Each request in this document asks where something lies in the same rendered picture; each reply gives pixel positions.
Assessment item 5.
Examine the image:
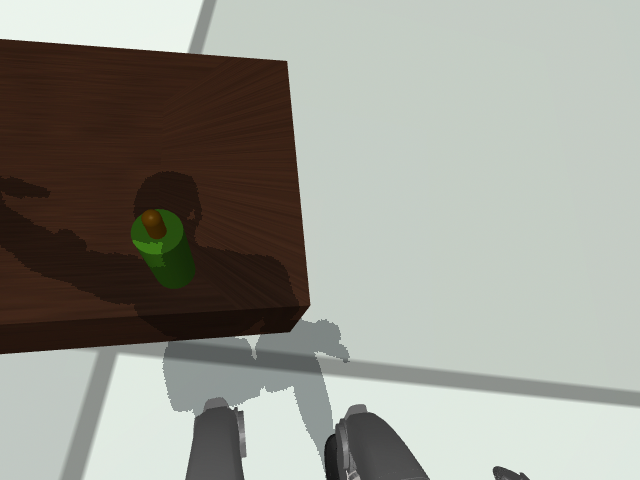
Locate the right robot foot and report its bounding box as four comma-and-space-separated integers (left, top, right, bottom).
324, 434, 340, 480

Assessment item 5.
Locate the bottle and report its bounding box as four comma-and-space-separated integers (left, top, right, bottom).
131, 209, 195, 289

